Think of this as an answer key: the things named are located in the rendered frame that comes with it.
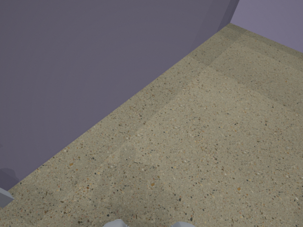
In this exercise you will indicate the panel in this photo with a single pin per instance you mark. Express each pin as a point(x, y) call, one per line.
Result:
point(5, 198)

